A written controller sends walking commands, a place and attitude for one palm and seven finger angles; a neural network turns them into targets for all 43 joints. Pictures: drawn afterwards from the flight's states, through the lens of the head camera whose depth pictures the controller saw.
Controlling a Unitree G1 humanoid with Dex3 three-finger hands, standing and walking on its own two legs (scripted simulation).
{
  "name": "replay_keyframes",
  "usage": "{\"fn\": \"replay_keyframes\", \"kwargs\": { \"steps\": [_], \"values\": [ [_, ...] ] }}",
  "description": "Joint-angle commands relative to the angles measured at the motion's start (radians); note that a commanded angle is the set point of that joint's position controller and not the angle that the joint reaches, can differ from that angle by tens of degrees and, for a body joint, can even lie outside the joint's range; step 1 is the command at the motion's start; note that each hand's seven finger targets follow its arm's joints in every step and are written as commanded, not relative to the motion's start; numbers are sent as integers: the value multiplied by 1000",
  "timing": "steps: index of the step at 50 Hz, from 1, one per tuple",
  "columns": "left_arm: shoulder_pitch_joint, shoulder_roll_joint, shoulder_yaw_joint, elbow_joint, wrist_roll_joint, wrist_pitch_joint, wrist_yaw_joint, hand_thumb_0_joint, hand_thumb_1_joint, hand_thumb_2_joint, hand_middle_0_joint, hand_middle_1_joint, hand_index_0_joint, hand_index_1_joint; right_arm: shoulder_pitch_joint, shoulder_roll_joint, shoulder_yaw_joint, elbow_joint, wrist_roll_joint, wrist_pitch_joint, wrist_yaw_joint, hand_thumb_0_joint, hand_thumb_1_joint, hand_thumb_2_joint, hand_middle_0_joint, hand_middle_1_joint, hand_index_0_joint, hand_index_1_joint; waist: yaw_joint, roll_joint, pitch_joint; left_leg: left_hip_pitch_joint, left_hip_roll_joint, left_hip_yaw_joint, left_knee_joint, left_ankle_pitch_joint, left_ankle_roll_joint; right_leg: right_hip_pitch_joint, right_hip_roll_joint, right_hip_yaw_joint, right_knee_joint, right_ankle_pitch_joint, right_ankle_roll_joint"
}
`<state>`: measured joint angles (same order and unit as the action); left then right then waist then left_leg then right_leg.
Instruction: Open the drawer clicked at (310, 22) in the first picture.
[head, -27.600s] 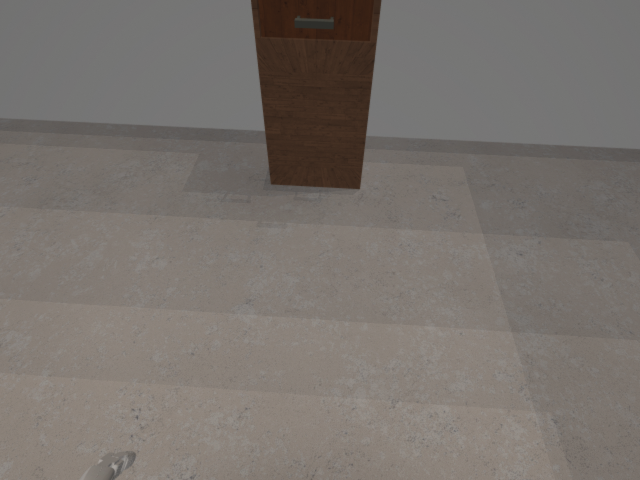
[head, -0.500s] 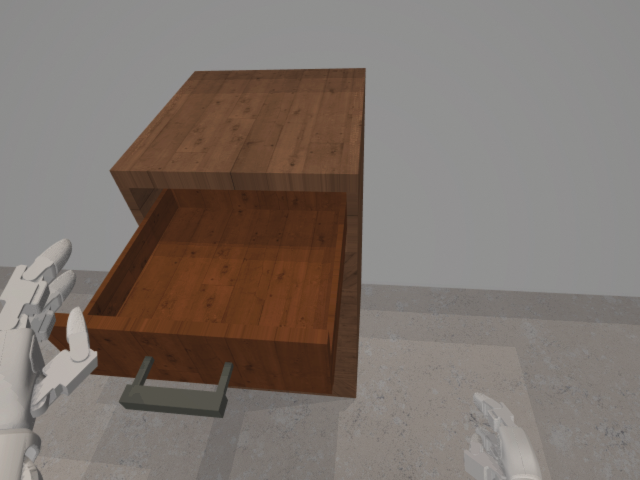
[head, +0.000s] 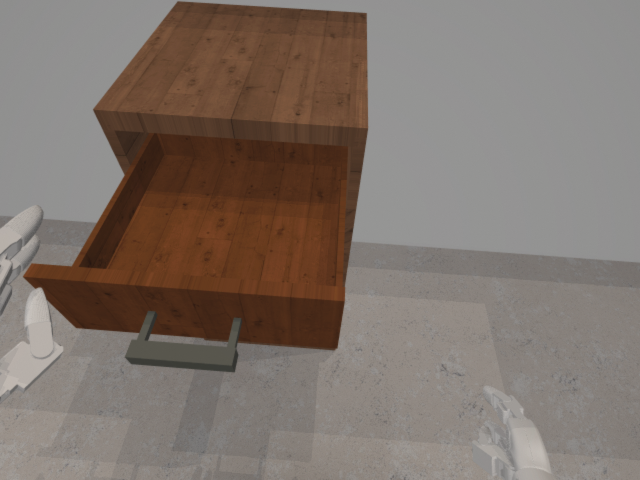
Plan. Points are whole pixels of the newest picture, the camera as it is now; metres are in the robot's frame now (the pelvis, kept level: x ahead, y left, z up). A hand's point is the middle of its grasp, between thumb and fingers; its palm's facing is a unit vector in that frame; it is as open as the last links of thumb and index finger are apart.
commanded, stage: step back with the hand held close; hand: left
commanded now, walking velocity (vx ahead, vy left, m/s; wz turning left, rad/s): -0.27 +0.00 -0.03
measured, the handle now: (188, 339) +0.28 +0.19 +0.00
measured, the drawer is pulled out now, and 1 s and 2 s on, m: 0.29 0.29 0.29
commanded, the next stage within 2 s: stop stepping back and stand still in 0.76 s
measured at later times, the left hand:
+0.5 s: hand out of the picture +0.13 +0.26 +0.17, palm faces +0.38 -0.81 -0.44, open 7.4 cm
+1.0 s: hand out of the picture +0.02 +0.24 +0.16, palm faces +0.31 -0.82 -0.48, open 7.4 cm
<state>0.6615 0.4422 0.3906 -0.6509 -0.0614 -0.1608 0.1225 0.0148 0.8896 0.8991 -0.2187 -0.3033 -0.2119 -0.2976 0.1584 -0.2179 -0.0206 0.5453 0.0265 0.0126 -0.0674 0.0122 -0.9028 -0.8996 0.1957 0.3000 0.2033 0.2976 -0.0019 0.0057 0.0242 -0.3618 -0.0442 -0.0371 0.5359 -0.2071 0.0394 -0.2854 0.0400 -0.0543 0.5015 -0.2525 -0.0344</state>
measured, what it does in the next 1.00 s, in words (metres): walks backwards: right foot, then left foot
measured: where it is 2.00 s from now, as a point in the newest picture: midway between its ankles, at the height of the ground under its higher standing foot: outside the picture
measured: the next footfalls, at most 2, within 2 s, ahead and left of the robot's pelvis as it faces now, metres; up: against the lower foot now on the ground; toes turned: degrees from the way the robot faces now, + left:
right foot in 0.76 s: -0.22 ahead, -0.13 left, +0.00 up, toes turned +8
left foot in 0.98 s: -0.07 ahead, +0.06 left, +0.00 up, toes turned -1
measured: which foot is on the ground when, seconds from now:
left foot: down 0.00-0.80, up 0.82-0.96, down 0.98-1.00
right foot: down 0.00-0.44, up 0.46-0.74, down 0.76-1.00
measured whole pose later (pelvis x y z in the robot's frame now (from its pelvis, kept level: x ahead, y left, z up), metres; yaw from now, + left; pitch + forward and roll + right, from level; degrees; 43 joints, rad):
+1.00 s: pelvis -0.17 +0.00 -0.01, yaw -2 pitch +2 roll -2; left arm 0.69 0.41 0.44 -0.65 -0.06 -0.23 0.12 0.01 0.89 0.90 -0.22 -0.30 -0.21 -0.30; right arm 0.19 -0.22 0.01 0.59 0.02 -0.05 -0.05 0.01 -0.90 -0.90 0.20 0.30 0.21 0.30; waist -0.03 0.00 -0.01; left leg -0.40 -0.03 0.04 0.59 -0.18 0.07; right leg -0.27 0.01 -0.08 0.74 -0.41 -0.01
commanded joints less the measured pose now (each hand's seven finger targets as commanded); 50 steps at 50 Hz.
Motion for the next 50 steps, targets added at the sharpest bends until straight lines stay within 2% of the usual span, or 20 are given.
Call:
{"fn": "replay_keyframes", "kwargs": {
  "steps": [1,6,9,14,16,19,21,23,24,28,34,37,39,41,43,45,46,48,49,50],
  "values": [
    [15,109,113,-170,-3,-65,23,0,900,900,-200,-300,-200,-300,-88,-125,-37,-165,-2,-73,-9,0,-900,-900,200,300,200,300,1,97,-153,-91,194,-170,-175,31,33,145,-68,60,33,60,28],
    [-27,106,116,-190,15,-82,23,0,900,900,-200,-300,-200,-300,-83,-133,-27,-176,-6,-102,-4,0,-900,-900,200,300,200,300,-2,106,-102,-321,215,-203,-239,-349,61,224,-50,79,94,-25,36],
    [-47,111,123,-214,22,-92,25,0,900,900,-200,-300,-200,-300,-71,-129,-25,-185,-5,-120,2,0,-900,-900,200,300,200,300,-1,67,-107,-342,195,-181,-189,-389,56,208,-69,108,70,-61,30],
    [-76,107,94,-243,12,-107,42,0,900,900,-200,-300,-200,-300,-34,-122,-29,-147,-11,-130,8,0,-900,-900,200,300,200,300,-23,-51,-107,-13,63,-55,170,-252,-17,-186,-248,276,-197,-250,-64],
    [-81,104,87,-234,9,-103,53,0,900,900,-200,-300,-200,-300,-26,-112,-25,-116,-19,-125,8,0,-900,-900,200,300,200,300,-29,-84,-125,76,47,-26,258,-194,-29,-243,-306,257,-212,-182,-93],
    [-64,133,127,-236,8,-100,56,0,900,900,-200,-300,-200,-300,-54,-110,-23,-123,-19,-115,5,0,-900,-900,200,300,200,300,-21,1,-120,28,110,-96,8,-104,-6,-162,-193,138,-62,-51,-32],
    [-52,143,146,-260,12,-105,54,0,900,900,-200,-300,-200,-300,-75,-118,-20,-146,-18,-122,0,0,-900,-900,200,300,200,300,-8,239,-128,-149,298,-305,-244,-89,53,-18,-32,35,238,-114,31],
    [-75,146,160,-260,25,-127,46,0,900,900,-200,-300,-200,-300,-51,-113,-33,-135,-30,-146,9,0,-900,-900,200,300,200,300,-19,261,-120,-282,393,-360,-386,-350,104,49,12,89,571,-281,32],
    [-75,141,171,-241,24,-128,49,0,900,900,-200,-300,-200,-300,-44,-108,-36,-131,-37,-152,11,0,-900,-900,200,300,200,300,-17,235,-105,-322,394,-371,-380,-380,119,35,11,106,631,-268,34],
    [-29,104,130,-251,3,-121,41,0,900,900,-200,-300,-200,-300,-42,-112,-40,-89,-32,-174,27,0,-900,-900,200,300,200,300,2,103,-191,29,327,-226,-223,-13,97,-124,-12,62,455,-270,52],
    [-52,127,134,-272,-15,-133,17,0,900,900,-200,-300,-200,-300,-59,-118,-15,-71,-41,-197,41,0,-900,-900,200,300,200,300,6,244,-213,46,261,-174,-306,-184,28,17,41,-18,129,-289,27],
    [-39,159,174,-276,-36,-153,-2,0,900,900,-200,-300,-200,-300,-68,-105,-16,-62,-35,-186,45,0,-900,-900,200,300,200,300,12,214,-292,133,208,-89,-159,1,-16,116,12,-28,-172,-78,-1],
    [-45,199,196,-282,-38,-176,-12,0,900,900,-200,-300,-200,-300,-69,-93,-15,-62,-17,-163,38,0,-900,-900,200,300,200,300,-4,9,-272,241,82,44,166,-67,-60,-45,-160,59,-299,121,-48],
    [0,178,171,-222,-37,-173,-16,0,900,900,-200,-300,-200,-300,-105,-106,-36,-86,15,-162,23,0,-900,-900,200,300,200,300,7,-287,-181,-6,-43,39,605,-299,-73,-90,-371,214,-236,387,-140],
    [36,140,184,-138,-10,-138,-13,0,900,900,-200,-300,-200,-300,-150,-46,-7,-102,13,-135,12,0,-900,-900,200,300,200,300,-10,-212,-110,-215,8,25,590,-383,-63,55,-350,108,-75,853,-143],
    [46,95,143,-100,-1,-117,-10,0,900,900,-200,-300,-200,-300,-154,-41,35,-113,0,-98,3,0,-900,-900,200,300,200,300,-51,-19,-57,-121,-12,116,154,-198,-51,91,-213,-14,75,911,-43],
    [33,103,142,-84,0,-114,-2,0,900,900,-200,-300,-200,-300,-132,-59,35,-120,12,-97,-3,0,-900,-900,200,300,200,300,-65,44,-65,-1,-17,118,-65,19,-43,63,-173,-20,160,801,-8],
    [-17,103,111,-159,-1,-112,18,0,900,900,-200,-300,-200,-300,-63,-109,-5,-105,-4,-119,12,0,-900,-900,200,300,200,300,-41,153,-98,255,245,-149,-150,574,56,-149,-79,4,325,0,27],
    [-65,117,102,-190,5,-107,27,0,900,900,-200,-300,-200,-300,-17,-129,-28,-100,-3,-132,19,0,-900,-900,200,300,200,300,-29,133,-137,249,341,-264,-115,605,114,-177,-55,71,425,-315,31],
    [-117,111,79,-200,4,-103,33,0,900,900,-200,-300,-200,-300,-3,-137,-39,-100,15,-145,21,0,-900,-900,200,300,200,300,-37,60,-105,247,350,-246,-134,492,127,-199,-49,92,452,-377,34]
  ]
}}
